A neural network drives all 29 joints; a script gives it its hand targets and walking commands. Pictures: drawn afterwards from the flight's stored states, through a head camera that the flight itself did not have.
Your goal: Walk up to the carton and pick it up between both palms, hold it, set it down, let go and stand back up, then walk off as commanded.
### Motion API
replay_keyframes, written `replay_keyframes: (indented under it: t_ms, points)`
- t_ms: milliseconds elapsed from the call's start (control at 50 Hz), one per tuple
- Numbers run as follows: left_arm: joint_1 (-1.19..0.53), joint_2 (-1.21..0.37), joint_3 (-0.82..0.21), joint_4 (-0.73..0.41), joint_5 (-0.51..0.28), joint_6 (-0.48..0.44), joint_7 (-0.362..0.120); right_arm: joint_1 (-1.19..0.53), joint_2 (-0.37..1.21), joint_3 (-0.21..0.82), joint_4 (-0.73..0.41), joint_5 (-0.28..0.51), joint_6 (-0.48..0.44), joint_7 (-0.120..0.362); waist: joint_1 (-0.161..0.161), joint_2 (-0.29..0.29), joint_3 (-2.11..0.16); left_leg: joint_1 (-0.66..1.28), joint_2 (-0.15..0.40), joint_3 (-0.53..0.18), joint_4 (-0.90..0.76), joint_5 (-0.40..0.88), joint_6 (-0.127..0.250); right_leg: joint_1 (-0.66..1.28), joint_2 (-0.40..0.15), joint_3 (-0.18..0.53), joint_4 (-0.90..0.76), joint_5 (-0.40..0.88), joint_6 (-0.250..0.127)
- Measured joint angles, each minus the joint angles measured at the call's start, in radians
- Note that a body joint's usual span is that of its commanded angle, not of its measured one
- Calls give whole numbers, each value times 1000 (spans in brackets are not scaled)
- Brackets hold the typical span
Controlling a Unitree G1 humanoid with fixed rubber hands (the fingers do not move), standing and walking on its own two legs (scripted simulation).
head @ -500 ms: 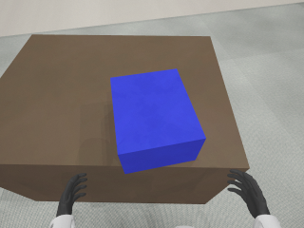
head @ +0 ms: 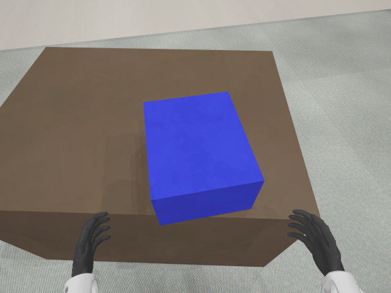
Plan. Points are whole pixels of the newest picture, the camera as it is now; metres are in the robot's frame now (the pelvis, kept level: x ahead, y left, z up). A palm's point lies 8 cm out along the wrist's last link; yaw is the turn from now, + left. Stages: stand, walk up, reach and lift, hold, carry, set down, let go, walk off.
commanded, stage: reach and lift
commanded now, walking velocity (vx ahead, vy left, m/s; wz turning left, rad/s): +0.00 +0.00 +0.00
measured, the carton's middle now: (196, 154) +0.45 +0.02 -0.05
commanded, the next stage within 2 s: none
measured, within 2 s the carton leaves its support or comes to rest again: neither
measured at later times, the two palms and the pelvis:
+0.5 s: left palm (94, 224) +0.24 +0.22 +0.00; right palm (317, 221) +0.24 -0.22 +0.01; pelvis +0.01 +0.00 +0.00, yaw +0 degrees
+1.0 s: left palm (96, 181) +0.30 +0.22 +0.05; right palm (306, 168) +0.33 -0.20 +0.06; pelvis +0.00 +0.00 +0.00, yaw +0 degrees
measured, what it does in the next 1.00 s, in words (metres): stands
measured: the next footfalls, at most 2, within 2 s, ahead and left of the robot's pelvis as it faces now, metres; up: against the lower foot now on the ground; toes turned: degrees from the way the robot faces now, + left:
none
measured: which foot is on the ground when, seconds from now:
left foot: down 0.00-1.00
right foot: down 0.00-1.00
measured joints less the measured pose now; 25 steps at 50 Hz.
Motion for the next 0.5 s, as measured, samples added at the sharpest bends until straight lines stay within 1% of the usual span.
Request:
replay_keyframes:
  t_ms: [120, 320, 420, 500]
  points:
    - [-42, 0, 0, -18, -2, 52, -1, 0, -17, 7, -76, 0, 35, 0, 0, 0, -7, 0, 0, 0, -1, -7, 0, 0, 0, 0, 0, -8, 0]
    - [-52, 0, 0, -104, -2, 149, -19, -5, -48, 31, -171, 25, 92, -3, 1, 0, -9, 0, 0, 0, -14, -8, 0, 0, 1, 1, -13, -9, 0]
    - [-76, 0, 0, -152, -2, 206, -17, -31, -59, 31, -205, 27, 140, -11, 1, 0, -10, 0, 0, 0, -14, -8, 0, 0, 1, 1, -14, -8, 0]
    - [-126, 2, 0, -163, -2, 267, -14, -73, -66, 31, -214, 27, 191, -19, 5, 0, -10, 0, 0, 0, -15, -6, 0, 0, 1, 1, -15, -6, 0]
